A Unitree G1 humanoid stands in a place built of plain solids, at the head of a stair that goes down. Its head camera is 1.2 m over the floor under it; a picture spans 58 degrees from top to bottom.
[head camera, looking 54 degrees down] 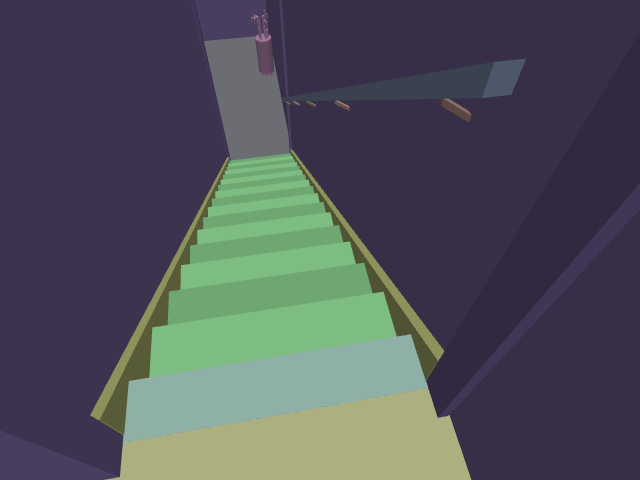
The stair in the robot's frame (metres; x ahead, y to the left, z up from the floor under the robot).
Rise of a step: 0.17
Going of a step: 0.24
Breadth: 0.81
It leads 10 degrees to the left of straight ahead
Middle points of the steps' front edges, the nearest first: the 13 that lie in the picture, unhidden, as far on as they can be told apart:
0.46 0.13 0.00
0.69 0.17 -0.17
0.93 0.21 -0.34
1.17 0.25 -0.51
1.40 0.29 -0.69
1.64 0.34 -0.86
1.88 0.38 -1.03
2.11 0.42 -1.21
2.35 0.46 -1.38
2.59 0.50 -1.56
2.82 0.54 -1.73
3.06 0.58 -1.90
3.29 0.62 -2.08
